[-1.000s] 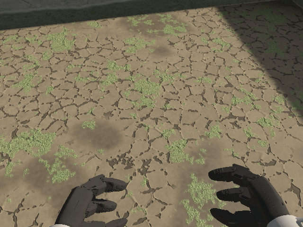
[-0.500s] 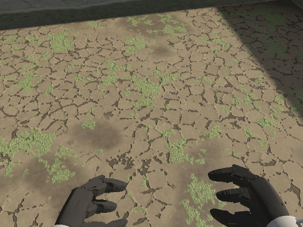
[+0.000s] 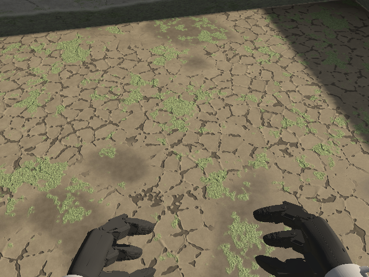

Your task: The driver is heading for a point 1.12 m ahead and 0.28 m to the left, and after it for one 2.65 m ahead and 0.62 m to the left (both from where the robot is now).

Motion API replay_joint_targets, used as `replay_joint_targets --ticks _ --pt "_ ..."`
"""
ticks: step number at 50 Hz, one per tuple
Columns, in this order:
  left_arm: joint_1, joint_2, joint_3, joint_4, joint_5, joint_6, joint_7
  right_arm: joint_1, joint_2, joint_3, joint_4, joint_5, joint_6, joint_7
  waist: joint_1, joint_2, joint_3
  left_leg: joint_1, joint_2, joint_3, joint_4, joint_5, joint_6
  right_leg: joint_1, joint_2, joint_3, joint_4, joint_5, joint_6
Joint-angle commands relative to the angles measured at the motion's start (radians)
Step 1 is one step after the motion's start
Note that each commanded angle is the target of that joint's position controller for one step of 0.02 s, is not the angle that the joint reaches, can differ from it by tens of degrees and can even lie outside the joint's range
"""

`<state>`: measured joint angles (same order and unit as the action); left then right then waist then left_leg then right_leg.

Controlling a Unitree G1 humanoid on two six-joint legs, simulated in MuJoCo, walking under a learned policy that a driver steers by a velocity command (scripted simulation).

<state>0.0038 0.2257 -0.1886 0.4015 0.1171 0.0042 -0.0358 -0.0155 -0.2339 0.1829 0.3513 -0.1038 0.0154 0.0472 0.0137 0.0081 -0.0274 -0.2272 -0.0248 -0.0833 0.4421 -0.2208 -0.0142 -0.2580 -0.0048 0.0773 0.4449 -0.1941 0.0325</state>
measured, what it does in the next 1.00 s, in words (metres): stands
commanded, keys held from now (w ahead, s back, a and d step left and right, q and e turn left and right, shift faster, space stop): w+shift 0.78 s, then shift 0.22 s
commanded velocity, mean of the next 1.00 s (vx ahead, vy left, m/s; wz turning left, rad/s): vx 0.92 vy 0.00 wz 0.00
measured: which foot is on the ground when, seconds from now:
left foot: down 0.00-1.00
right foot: down 0.00-1.00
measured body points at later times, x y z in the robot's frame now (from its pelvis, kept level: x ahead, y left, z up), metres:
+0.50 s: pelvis +0.00 +0.00 +0.00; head +0.00 +0.00 +0.45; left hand +0.26 +0.17 -0.01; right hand +0.28 -0.16 +0.00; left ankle +0.01 +0.13 -0.74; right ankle +0.03 -0.14 -0.74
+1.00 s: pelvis +0.01 +0.00 +0.01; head -0.01 +0.00 +0.46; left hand +0.22 +0.20 -0.04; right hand +0.24 -0.18 -0.04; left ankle +0.01 +0.13 -0.74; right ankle +0.03 -0.14 -0.74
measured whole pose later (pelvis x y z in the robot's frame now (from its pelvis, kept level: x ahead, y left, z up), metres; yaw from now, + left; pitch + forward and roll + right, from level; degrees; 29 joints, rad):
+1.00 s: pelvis +0.01 +0.00 +0.01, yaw +0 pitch -1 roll +0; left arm 0.12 0.23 -0.15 0.51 0.07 0.04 -0.03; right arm 0.11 -0.23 0.15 0.47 -0.06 0.03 0.05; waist 0.02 0.00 -0.06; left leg -0.14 -0.02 -0.09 0.34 -0.19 -0.01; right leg -0.18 -0.01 0.09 0.35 -0.17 0.03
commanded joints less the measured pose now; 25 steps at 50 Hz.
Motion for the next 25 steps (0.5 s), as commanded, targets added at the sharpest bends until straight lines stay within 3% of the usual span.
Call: replay_joint_targets --ticks 1,25 --pt "-0.137 0.072 0.033 -0.113 -0.001 -0.02 0.004 -0.148 -0.065 -0.031 -0.117 0.001 -0.021 -0.003 0.0 -0.009 -0.138 0.04 0.091 -0.104 -0.068 0.081 0.017 0.047 -0.081 0.087 -0.058 0.107 -0.017" --pt "-0.136 0.071 0.032 -0.112 0.0 -0.02 0.004 -0.146 -0.063 -0.031 -0.116 0.0 -0.021 -0.004 0.0 -0.009 -0.138 0.041 0.09 -0.105 -0.069 0.082 0.016 0.048 -0.08 0.088 -0.06 0.107 -0.017"
Keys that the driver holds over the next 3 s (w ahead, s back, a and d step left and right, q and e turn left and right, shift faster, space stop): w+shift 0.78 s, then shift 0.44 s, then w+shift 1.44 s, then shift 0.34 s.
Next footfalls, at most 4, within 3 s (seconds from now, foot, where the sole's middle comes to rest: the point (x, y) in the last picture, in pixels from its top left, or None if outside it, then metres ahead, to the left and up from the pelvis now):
none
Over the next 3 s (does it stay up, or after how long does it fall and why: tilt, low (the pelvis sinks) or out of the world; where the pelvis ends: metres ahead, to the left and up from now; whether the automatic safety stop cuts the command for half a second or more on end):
stays up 0.02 0.00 0.01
